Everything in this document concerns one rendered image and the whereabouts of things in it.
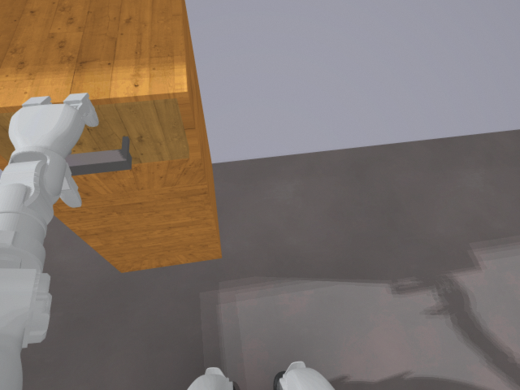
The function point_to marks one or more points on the cabinet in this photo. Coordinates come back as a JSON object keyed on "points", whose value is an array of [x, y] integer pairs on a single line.
{"points": [[157, 214]]}

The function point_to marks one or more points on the robot right shin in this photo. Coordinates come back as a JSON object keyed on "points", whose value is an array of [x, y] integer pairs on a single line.
{"points": [[295, 365]]}

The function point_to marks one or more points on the robot left upper arm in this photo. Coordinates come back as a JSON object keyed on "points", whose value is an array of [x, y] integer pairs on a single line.
{"points": [[25, 304]]}

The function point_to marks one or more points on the robot right thigh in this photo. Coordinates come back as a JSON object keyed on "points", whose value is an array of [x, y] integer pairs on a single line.
{"points": [[304, 379]]}

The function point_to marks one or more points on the robot left forearm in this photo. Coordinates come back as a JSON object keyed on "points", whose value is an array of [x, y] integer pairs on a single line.
{"points": [[29, 186]]}

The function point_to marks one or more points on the handle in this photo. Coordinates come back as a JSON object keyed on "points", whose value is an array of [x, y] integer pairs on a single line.
{"points": [[101, 161]]}

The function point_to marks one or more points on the drawer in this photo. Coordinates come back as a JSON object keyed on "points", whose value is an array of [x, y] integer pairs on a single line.
{"points": [[155, 129]]}

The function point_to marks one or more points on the left robot hand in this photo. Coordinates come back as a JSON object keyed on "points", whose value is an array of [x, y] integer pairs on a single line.
{"points": [[55, 127]]}

